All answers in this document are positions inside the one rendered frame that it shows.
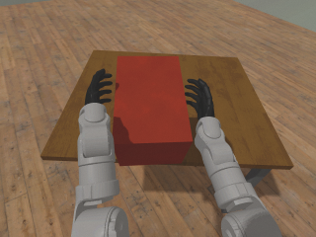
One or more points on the robot right upper arm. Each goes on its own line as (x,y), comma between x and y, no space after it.
(251,222)

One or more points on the right robot hand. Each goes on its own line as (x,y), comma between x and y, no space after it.
(204,104)

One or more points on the table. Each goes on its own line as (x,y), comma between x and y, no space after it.
(247,127)

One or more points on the left robot hand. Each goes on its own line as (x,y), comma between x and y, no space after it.
(94,93)

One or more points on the carton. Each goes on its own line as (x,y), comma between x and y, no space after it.
(151,123)

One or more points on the robot left upper arm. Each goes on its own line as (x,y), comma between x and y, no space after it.
(110,221)

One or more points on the robot left forearm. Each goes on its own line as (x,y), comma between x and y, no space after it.
(98,181)

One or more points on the robot right forearm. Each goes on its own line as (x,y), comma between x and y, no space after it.
(232,191)

